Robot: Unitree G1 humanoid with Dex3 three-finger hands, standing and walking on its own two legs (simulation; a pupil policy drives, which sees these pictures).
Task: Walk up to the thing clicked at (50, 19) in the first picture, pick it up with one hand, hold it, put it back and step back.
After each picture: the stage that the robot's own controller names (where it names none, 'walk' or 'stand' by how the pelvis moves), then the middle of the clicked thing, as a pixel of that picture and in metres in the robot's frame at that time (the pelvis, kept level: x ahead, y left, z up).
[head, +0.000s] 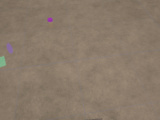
stand; (50, 22) +1.70 +0.42 -0.72
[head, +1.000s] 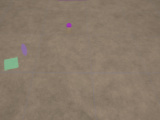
walk; (69, 28) +1.59 +0.17 -0.69
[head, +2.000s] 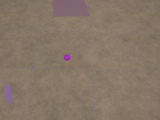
walk; (67, 60) +1.00 +0.10 -0.70
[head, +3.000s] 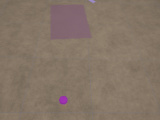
walk; (63, 102) +0.57 +0.13 -0.71
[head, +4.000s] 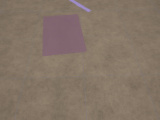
stand; out of the picture +0.36 +0.20 -0.70
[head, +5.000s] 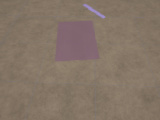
stand; out of the picture +0.32 +0.19 -0.72
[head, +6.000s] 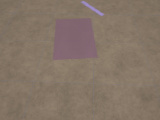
stand; out of the picture +0.30 +0.19 -0.72
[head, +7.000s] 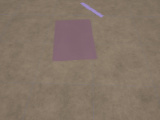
stand; out of the picture +0.30 +0.19 -0.72
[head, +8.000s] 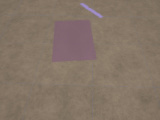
stand; out of the picture +0.29 +0.19 -0.72
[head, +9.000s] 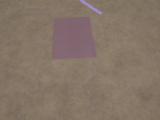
go down; out of the picture +0.29 +0.19 -0.72
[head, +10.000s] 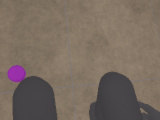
go down; (18, 75) +0.36 +0.23 -0.30
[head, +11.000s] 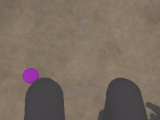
approach; (32, 77) +0.37 +0.23 -0.30
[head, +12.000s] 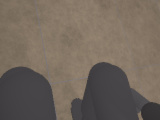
close in; out of the picture +0.35 +0.25 -0.22
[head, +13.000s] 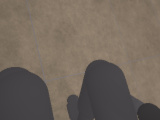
close; out of the picture +0.35 +0.26 -0.22
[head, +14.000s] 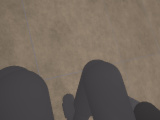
lift; out of the picture +0.34 +0.26 -0.22
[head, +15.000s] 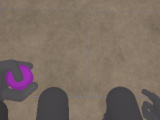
lift; (23, 82) +0.31 +0.21 -0.04
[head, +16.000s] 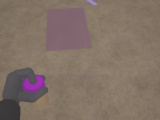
hold; (37, 92) +0.31 +0.17 +0.00
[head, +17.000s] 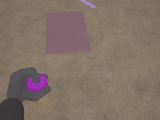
hold; (40, 91) +0.32 +0.17 -0.01
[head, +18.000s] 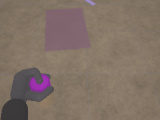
hold; (42, 91) +0.32 +0.16 -0.02
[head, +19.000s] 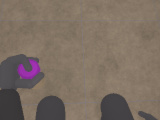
crouch; (32, 75) +0.36 +0.19 -0.10
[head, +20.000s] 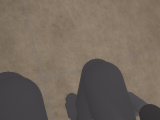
lower; out of the picture +0.38 +0.28 -0.22
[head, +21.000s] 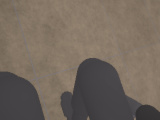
lower; out of the picture +0.38 +0.27 -0.21
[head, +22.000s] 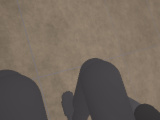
lower; out of the picture +0.38 +0.27 -0.22
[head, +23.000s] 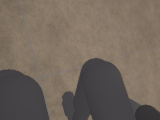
lower; out of the picture +0.37 +0.26 -0.22
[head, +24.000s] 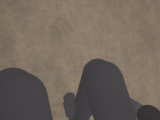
loosen; out of the picture +0.36 +0.25 -0.22
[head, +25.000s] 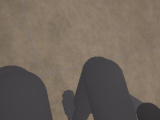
withdraw; out of the picture +0.36 +0.24 -0.22
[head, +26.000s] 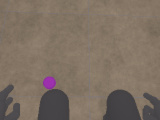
walk; (50, 84) +0.38 +0.19 -0.43
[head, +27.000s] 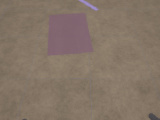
stand; out of the picture +0.31 +0.17 -0.66
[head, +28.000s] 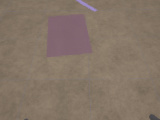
stand; out of the picture +0.31 +0.18 -0.66
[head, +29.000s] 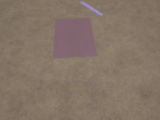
stand; out of the picture +0.33 +0.16 -0.71
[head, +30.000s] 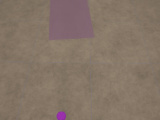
walk; (62, 117) +0.37 +0.16 -0.70
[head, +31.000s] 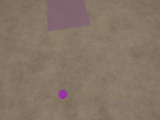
walk; (63, 96) +0.53 +0.21 -0.69
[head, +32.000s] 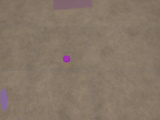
walk; (67, 61) +0.85 +0.15 -0.69
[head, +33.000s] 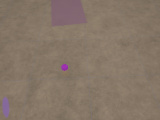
stand; (65, 70) +0.95 +0.19 -0.71
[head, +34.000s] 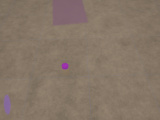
stand; (65, 69) +0.96 +0.19 -0.72
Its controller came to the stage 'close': yes
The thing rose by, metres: 0.70
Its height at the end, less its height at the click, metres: +0.00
